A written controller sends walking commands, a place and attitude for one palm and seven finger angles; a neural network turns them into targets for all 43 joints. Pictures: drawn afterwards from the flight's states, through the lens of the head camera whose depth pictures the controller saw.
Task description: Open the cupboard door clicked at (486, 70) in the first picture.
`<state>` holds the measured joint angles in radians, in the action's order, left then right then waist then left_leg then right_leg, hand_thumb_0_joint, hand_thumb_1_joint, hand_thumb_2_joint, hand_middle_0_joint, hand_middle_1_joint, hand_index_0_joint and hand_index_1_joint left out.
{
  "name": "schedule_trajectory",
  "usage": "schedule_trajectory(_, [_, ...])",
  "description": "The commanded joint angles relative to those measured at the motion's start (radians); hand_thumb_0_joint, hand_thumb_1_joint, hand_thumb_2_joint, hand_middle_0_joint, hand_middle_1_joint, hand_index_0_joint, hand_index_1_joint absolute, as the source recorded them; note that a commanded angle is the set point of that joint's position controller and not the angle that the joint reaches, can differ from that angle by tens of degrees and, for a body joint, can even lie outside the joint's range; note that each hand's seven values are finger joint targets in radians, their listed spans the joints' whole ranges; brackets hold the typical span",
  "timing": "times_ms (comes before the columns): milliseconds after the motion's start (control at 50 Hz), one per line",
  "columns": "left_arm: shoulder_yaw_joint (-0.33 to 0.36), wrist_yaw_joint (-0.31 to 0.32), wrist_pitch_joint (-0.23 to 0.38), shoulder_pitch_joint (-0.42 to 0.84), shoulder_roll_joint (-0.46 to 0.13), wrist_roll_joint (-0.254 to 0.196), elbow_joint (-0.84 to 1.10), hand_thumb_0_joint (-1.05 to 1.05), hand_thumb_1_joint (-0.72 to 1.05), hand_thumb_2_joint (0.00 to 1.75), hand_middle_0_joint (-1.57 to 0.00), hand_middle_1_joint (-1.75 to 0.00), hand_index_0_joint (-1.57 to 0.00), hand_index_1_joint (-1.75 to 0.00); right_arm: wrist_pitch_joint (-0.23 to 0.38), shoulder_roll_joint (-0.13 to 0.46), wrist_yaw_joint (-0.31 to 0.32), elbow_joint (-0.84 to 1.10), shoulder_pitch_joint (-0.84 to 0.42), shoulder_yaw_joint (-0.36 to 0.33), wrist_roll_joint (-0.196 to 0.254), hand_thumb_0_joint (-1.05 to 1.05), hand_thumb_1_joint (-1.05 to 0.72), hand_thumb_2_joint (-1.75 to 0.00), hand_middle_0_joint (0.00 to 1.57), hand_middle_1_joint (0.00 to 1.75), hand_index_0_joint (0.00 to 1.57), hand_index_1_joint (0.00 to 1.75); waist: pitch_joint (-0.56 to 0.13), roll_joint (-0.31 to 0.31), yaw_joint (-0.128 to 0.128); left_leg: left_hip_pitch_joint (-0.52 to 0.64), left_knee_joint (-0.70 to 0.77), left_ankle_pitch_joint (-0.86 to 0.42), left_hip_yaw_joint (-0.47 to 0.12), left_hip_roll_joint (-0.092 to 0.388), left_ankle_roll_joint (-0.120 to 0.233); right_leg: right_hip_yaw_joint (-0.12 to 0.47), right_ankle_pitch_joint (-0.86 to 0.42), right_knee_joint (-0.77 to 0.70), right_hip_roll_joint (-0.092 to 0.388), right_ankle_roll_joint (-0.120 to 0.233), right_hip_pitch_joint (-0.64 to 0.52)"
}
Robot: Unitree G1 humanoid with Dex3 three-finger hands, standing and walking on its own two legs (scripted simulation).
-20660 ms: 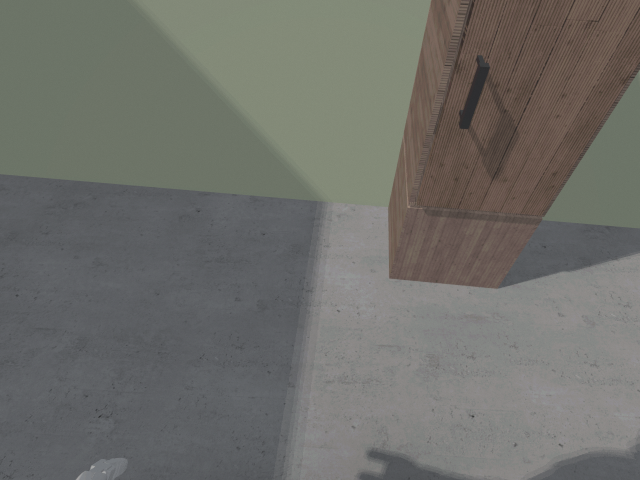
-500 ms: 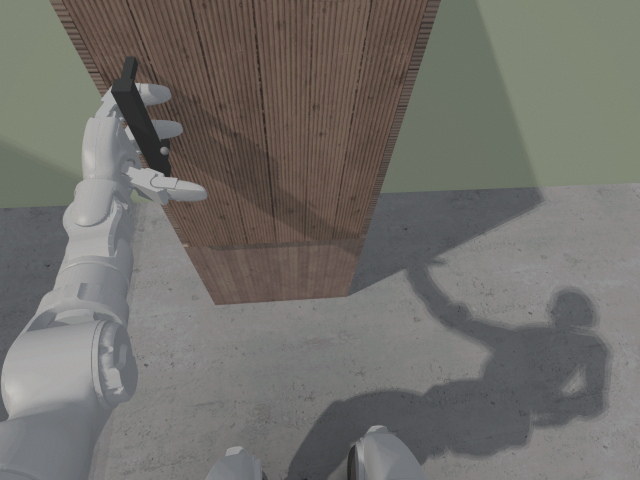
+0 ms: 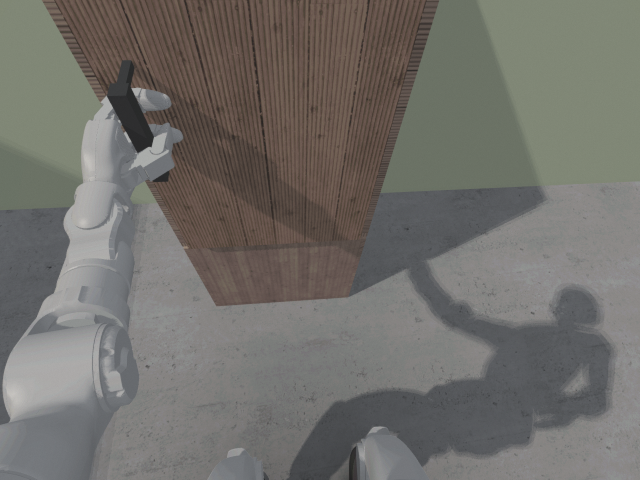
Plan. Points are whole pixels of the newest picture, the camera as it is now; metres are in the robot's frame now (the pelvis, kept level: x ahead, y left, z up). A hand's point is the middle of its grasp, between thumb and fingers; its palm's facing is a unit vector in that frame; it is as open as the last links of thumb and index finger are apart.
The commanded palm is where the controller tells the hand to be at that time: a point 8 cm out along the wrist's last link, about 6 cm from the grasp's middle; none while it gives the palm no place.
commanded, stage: close the thumb around the handle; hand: left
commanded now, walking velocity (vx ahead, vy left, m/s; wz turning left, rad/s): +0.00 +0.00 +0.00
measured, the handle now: (144, 126) +0.54 +0.19 +0.09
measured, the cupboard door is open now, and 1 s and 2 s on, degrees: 0 33 39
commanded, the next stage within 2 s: pull the door open along its arc in 0.08 s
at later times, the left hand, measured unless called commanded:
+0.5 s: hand (165, 174) +0.46 +0.16 +0.09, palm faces -0.01 -1.00 +0.00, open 5.4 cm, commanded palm +0.40 +0.21 +0.09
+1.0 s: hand (235, 274) +0.33 +0.07 +0.09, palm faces +0.39 -0.92 -0.01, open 5.5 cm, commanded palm +0.26 +0.10 +0.09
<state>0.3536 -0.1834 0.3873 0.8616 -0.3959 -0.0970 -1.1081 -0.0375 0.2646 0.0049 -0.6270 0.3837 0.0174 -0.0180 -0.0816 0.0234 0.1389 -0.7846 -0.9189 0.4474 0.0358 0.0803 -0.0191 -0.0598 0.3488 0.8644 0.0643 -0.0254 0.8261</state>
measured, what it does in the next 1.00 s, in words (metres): stands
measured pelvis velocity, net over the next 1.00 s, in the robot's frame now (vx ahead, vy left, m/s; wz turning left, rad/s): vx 0.02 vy -0.01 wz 0.03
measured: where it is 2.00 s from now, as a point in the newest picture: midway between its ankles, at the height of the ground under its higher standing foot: outside the picture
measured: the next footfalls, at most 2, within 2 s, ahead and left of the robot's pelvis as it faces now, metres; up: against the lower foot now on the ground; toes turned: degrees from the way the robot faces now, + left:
none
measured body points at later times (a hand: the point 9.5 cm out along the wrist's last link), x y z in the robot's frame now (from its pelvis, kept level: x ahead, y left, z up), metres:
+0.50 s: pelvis +0.01 +0.00 +0.01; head +0.10 +0.00 +0.45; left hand +0.46 +0.21 +0.09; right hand +0.05 -0.26 -0.11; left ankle -0.01 +0.13 -0.69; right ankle +0.03 -0.14 -0.69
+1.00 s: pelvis +0.02 -0.01 +0.02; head +0.06 -0.02 +0.47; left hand +0.30 +0.12 +0.09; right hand +0.22 -0.21 -0.07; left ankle -0.01 +0.13 -0.69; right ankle +0.03 -0.14 -0.69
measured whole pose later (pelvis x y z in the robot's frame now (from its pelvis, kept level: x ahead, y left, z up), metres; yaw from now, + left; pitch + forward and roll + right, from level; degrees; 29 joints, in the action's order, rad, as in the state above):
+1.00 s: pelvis +0.02 -0.01 +0.02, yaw +2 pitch +9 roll +0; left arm -0.20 0.56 0.15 -0.06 0.11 0.10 -0.08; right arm -0.02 0.16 -0.04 -0.53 0.17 0.00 -0.07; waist -0.09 0.03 -0.01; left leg -0.50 -0.79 0.44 0.02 0.07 -0.04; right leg -0.09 0.39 0.79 0.07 -0.01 0.55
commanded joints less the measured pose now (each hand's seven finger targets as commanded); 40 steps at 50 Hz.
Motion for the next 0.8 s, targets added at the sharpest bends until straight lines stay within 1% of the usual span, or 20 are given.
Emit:
schedule_trajectory(0, [-0.014, -0.008, 0.077, 0.449, -0.185, -0.008, 0.231, 0.00, 0.90, 0.90, -0.40, -1.35, -0.40, -1.35, 0.022, 0.159, 0.012, 0.060, 0.132, -0.062, 0.007, 0.00, -0.90, -0.90, 0.20, 0.30, 0.20, 0.30, -0.451, 0.062, 0.019, 0.227, 0.104, -0.342, -0.027, -0.072, 0.028, 0.010, -0.335, -0.064, -0.085, 0.036, -0.278])
schedule_trajectory(60, [0.016, -0.004, 0.079, 0.449, -0.216, -0.015, 0.238, 0.00, 0.90, 0.90, -0.40, -1.35, -0.40, -1.35, 0.023, 0.163, 0.014, 0.058, 0.137, -0.064, 0.006, 0.00, -0.90, -0.90, 0.20, 0.30, 0.20, 0.30, -0.471, 0.036, 0.016, 0.225, 0.101, -0.345, -0.026, -0.071, 0.032, 0.012, -0.346, -0.065, -0.086, 0.033, -0.297])
schedule_trajectory(100, [0.024, -0.006, 0.074, 0.429, -0.235, -0.007, 0.215, 0.00, 0.90, 0.90, -0.40, -1.35, -0.40, -1.35, 0.021, 0.164, 0.015, 0.061, 0.133, -0.061, 0.008, 0.00, -0.90, -0.90, 0.20, 0.30, 0.20, 0.30, -0.444, 0.027, 0.010, 0.187, 0.107, -0.318, -0.023, -0.074, 0.032, 0.015, -0.336, -0.066, -0.084, 0.034, -0.311])
schedule_trajectory(120, [0.010, -0.008, 0.073, 0.444, -0.221, -0.006, 0.207, 0.00, 0.90, 0.90, -0.40, -1.35, -0.40, -1.35, 0.021, 0.163, 0.016, 0.062, 0.134, -0.058, 0.006, 0.00, -0.90, -0.90, 0.20, 0.30, 0.20, 0.30, -0.430, 0.042, 0.018, 0.189, 0.107, -0.313, -0.023, -0.076, 0.034, 0.016, -0.329, -0.067, -0.084, 0.035, -0.299])
schedule_trajectory(140, [0.025, -0.007, 0.074, 0.457, -0.240, -0.005, 0.216, 0.00, 0.90, 0.90, -0.40, -1.35, -0.40, -1.35, 0.021, 0.163, 0.017, 0.058, 0.136, -0.060, 0.007, 0.00, -0.90, -0.90, 0.20, 0.30, 0.20, 0.30, -0.437, 0.041, 0.017, 0.190, 0.105, -0.321, -0.023, -0.075, 0.034, 0.017, -0.340, -0.066, -0.083, 0.034, -0.306])
schedule_trajectory(160, [0.039, -0.008, 0.071, 0.429, -0.252, -0.004, 0.207, 0.00, 0.90, 0.90, -0.40, -1.35, -0.40, -1.35, 0.020, 0.165, 0.016, 0.062, 0.136, -0.060, 0.007, 0.00, -0.90, -0.90, 0.20, 0.30, 0.20, 0.30, -0.449, 0.041, 0.007, 0.189, 0.105, -0.327, -0.022, -0.077, 0.033, 0.018, -0.346, -0.065, -0.083, 0.035, -0.316])
schedule_trajectory(180, [0.007, -0.009, 0.073, 0.456, -0.218, -0.006, 0.232, 0.00, 0.90, 0.90, -0.40, -1.35, -0.40, -1.35, 0.020, 0.161, 0.016, 0.062, 0.134, -0.060, 0.008, 0.00, -0.90, -0.90, 0.20, 0.30, 0.20, 0.30, -0.464, 0.059, 0.018, 0.213, 0.103, -0.352, -0.025, -0.075, 0.032, 0.016, -0.360, -0.062, -0.083, 0.035, -0.306])
schedule_trajectory(260, [0.019, -0.016, 0.074, 0.347, -0.204, -0.022, 0.256, 0.00, 0.90, 0.90, -0.40, -1.35, -0.40, -1.35, 0.018, 0.158, 0.011, 0.080, 0.125, -0.064, 0.009, 0.00, -0.90, -0.90, 0.20, 0.30, 0.20, 0.30, -0.493, 0.059, -0.015, 0.232, 0.105, -0.387, -0.021, -0.074, 0.027, 0.011, -0.383, -0.056, -0.084, 0.038, -0.330])
schedule_trajectory(280, [0.014, -0.018, 0.068, 0.308, -0.190, -0.024, 0.248, 0.00, 0.90, 0.90, -0.40, -1.35, -0.40, -1.35, 0.016, 0.157, 0.008, 0.085, 0.118, -0.063, 0.011, 0.00, -0.90, -0.90, 0.20, 0.30, 0.20, 0.30, -0.471, 0.064, -0.022, 0.226, 0.109, -0.380, -0.016, -0.075, 0.027, 0.009, -0.375, -0.061, -0.085, 0.040, -0.328])
schedule_trajectory(320, [0.016, -0.019, 0.071, 0.249, -0.183, -0.035, 0.311, 0.00, 0.90, 0.90, -0.40, -1.35, -0.40, -1.35, 0.015, 0.157, 0.007, 0.102, 0.112, -0.069, 0.012, 0.00, -0.90, -0.90, 0.20, 0.30, 0.20, 0.30, -0.498, 0.042, -0.034, 0.247, 0.115, -0.414, -0.015, -0.072, 0.029, 0.007, -0.402, -0.059, -0.087, 0.041, -0.356])
schedule_trajectory(400, [-0.002, -0.017, 0.054, 0.079, -0.135, -0.060, 0.439, 0.00, 0.90, 0.90, -0.40, -1.35, -0.40, -1.35, 0.014, 0.146, -0.001, 0.136, 0.076, -0.076, 0.025, 0.00, -0.90, -0.90, 0.20, 0.30, 0.20, 0.30, -0.490, 0.027, -0.068, 0.247, 0.142, -0.430, 0.005, -0.070, 0.029, 0.008, -0.439, -0.073, -0.084, 0.041, -0.419])
schedule_trajectory(440, [-0.006, -0.012, 0.043, -0.045, -0.115, -0.069, 0.502, 0.00, 0.90, 0.90, -0.40, -1.35, -0.40, -1.35, 0.016, 0.138, -0.005, 0.153, 0.059, -0.073, 0.029, 0.00, -0.90, -0.90, 0.20, 0.30, 0.20, 0.30, -0.467, 0.040, -0.092, 0.252, 0.157, -0.464, 0.008, -0.068, 0.029, 0.006, -0.461, -0.075, -0.082, 0.045, -0.443])
schedule_trajectory(460, [-0.017, -0.007, 0.036, -0.086, -0.095, -0.076, 0.534, 0.00, 0.90, 0.90, -0.40, -1.35, -0.40, -1.35, 0.017, 0.137, -0.007, 0.160, 0.053, -0.074, 0.031, 0.00, -0.90, -0.90, 0.20, 0.30, 0.20, 0.30, -0.450, -0.011, -0.091, 0.242, 0.167, -0.456, 0.010, -0.067, 0.030, 0.002, -0.466, -0.081, -0.081, 0.042, -0.459])
schedule_trajectory(520, [-0.046, 0.007, 0.031, -0.228, -0.056, -0.084, 0.689, 0.00, 0.90, 0.90, -0.40, -1.35, -0.40, -1.35, 0.026, 0.128, -0.009, 0.191, 0.011, -0.075, 0.037, 0.00, -0.90, -0.90, 0.20, 0.30, 0.20, 0.30, -0.430, 0.021, -0.117, 0.265, 0.190, -0.469, 0.017, -0.067, 0.030, 0.005, -0.472, -0.091, -0.077, 0.047, -0.496])
schedule_trajectory(580, [-0.091, 0.027, 0.012, -0.341, 0.018, -0.094, 0.791, 0.00, 0.90, 0.90, -0.40, -1.35, -0.40, -1.35, 0.036, 0.113, -0.011, 0.200, -0.025, -0.073, 0.040, 0.00, -0.90, -0.90, 0.20, 0.30, 0.20, 0.30, -0.375, -0.005, -0.115, 0.278, 0.210, -0.446, 0.026, -0.067, 0.027, -0.001, -0.478, -0.111, -0.075, 0.040, -0.503])
schedule_trajectory(600, [-0.041, 0.109, 0.002, -0.359, 0.057, -0.130, 0.844, 0.00, 0.90, 0.90, -0.40, -1.35, -0.40, -1.35, 0.042, 0.091, -0.012, 0.204, -0.054, -0.072, 0.041, 0.00, -0.90, -0.90, 0.20, 0.30, 0.20, 0.30, -0.343, -0.017, -0.156, 0.260, 0.220, -0.415, 0.024, -0.070, 0.016, -0.013, -0.435, -0.126, -0.077, 0.038, -0.501])
schedule_trajectory(640, [-0.093, 0.248, -0.017, -0.413, 0.148, -0.101, 0.919, 0.00, 0.90, 0.90, -0.40, -1.35, -0.40, -1.35, 0.061, 0.076, -0.019, 0.206, -0.090, -0.067, 0.032, 0.00, -0.90, -0.90, 0.20, 0.30, 0.20, 0.30, -0.303, -0.029, -0.157, 0.268, 0.235, -0.386, 0.019, -0.073, 0.011, -0.024, -0.384, -0.137, -0.074, 0.037, -0.494])
schedule_trajectory(660, [-0.120, 0.309, -0.026, -0.466, 0.192, -0.077, 0.944, 0.00, 0.90, 0.90, -0.40, -1.35, -0.40, -1.35, 0.068, 0.068, -0.025, 0.207, -0.099, -0.066, 0.024, 0.00, -0.90, -0.90, 0.20, 0.30, 0.20, 0.30, -0.296, -0.025, -0.165, 0.274, 0.240, -0.379, 0.019, -0.074, 0.008, -0.029, -0.367, -0.137, -0.072, 0.038, -0.493])
schedule_trajectory(740, [-0.263, 0.521, -0.042, -0.557, 0.326, 0.051, 1.111, 0.00, 0.90, 0.90, -0.40, -1.35, -0.40, -1.35, 0.083, 0.046, -0.041, 0.209, -0.136, -0.069, -0.013, 0.00, -0.90, -0.90, 0.20, 0.30, 0.20, 0.30, -0.321, -0.033, -0.159, 0.319, 0.228, -0.424, 0.021, -0.071, 0.008, -0.029, -0.391, -0.131, -0.060, 0.041, -0.509])
schedule_trajectory(780, [-0.354, 0.612, -0.066, -0.601, 0.417, 0.106, 1.163, 0.00, 0.90, 0.90, -0.40, -1.35, -0.40, -1.35, 0.082, 0.034, -0.045, 0.212, -0.160, -0.066, -0.027, 0.00, -0.90, -0.90, 0.20, 0.30, 0.20, 0.30, -0.304, -0.030, -0.153, 0.330, 0.228, -0.413, 0.019, -0.070, 0.007, -0.033, -0.373, -0.134, -0.057, 0.042, -0.498])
